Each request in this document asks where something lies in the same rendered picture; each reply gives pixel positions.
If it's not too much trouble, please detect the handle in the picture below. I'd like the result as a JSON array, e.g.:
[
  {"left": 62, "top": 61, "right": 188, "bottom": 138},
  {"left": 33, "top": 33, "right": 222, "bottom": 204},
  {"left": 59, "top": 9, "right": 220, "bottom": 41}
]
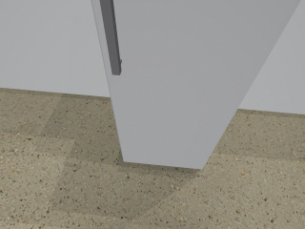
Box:
[{"left": 99, "top": 0, "right": 122, "bottom": 75}]

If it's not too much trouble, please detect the fridge door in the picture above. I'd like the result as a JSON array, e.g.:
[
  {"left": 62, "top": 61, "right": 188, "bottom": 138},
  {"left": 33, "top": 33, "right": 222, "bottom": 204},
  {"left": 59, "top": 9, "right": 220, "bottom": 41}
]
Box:
[{"left": 92, "top": 0, "right": 301, "bottom": 170}]

